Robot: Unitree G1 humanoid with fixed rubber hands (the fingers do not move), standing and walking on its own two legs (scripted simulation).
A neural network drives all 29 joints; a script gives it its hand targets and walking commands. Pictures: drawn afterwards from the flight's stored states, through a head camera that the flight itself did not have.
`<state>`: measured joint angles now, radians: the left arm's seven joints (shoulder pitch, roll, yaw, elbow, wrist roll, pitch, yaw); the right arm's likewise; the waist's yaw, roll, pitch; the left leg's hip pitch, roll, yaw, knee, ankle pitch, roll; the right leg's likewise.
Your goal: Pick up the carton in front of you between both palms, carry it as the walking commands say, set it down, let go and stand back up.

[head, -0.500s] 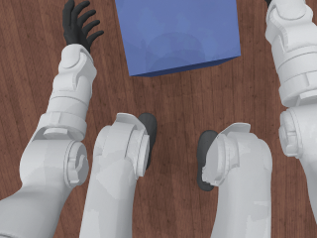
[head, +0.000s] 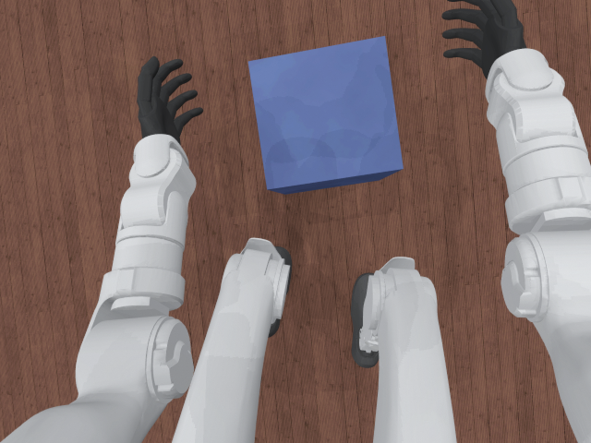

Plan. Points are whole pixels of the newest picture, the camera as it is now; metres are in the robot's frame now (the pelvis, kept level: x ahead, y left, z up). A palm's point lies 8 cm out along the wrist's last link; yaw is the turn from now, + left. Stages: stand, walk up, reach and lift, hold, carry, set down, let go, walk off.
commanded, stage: set down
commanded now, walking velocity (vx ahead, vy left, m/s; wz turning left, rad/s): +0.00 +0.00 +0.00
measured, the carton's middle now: (325, 131) +0.51 +0.02 -0.38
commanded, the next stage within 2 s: let go in 0.40 s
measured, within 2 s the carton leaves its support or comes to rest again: neither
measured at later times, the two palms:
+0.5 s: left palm (79, 98) +0.44 +0.20 +0.04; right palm out of the picture +0.55 -0.18 +0.04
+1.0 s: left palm out of the picture +0.33 +0.24 +0.18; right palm out of the picture +0.39 -0.21 +0.15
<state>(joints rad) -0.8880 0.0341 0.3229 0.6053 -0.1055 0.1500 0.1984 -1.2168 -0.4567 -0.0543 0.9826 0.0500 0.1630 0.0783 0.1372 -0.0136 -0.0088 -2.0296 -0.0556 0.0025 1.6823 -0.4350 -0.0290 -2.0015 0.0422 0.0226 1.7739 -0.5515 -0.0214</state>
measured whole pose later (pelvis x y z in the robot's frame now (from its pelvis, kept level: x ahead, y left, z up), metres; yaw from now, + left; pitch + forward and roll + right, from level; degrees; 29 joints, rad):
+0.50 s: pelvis +0.03 +0.00 +0.14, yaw -2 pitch +43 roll +2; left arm -0.72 -0.01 0.33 0.57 -0.03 0.14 0.13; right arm -1.07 -0.39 -0.16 0.98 -0.06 0.15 0.10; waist 0.15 -0.03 -0.10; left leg -1.58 -0.03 -0.02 1.14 -0.31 -0.03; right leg -1.56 0.06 0.04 1.21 -0.40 -0.02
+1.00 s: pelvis +0.11 +0.02 +0.25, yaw -3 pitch +21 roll +0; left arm 0.02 0.20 0.04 0.43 -0.06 0.01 -0.08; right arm -0.16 -0.20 -0.15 0.59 -0.05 0.01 -0.04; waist 0.11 0.05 -0.03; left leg -0.75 -0.04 -0.03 0.67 -0.28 0.02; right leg -0.70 0.04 0.06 0.67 -0.33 0.00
